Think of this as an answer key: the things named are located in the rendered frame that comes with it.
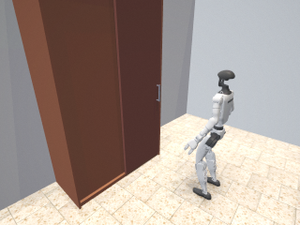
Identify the right robot upper arm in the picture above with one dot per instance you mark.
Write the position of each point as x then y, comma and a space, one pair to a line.
232, 107

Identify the robot right thigh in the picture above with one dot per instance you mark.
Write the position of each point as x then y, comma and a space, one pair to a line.
211, 155

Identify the wardrobe door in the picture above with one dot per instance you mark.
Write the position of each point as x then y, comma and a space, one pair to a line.
138, 47
84, 53

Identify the robot head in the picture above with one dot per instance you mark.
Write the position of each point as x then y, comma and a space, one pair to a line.
225, 75

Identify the left robot upper arm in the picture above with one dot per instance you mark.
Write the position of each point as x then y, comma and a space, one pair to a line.
217, 101

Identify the robot left hand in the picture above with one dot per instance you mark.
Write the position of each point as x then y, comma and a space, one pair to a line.
193, 145

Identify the left robot forearm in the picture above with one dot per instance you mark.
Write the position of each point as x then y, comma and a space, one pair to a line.
208, 127

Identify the handle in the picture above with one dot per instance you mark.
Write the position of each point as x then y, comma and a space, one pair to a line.
159, 91

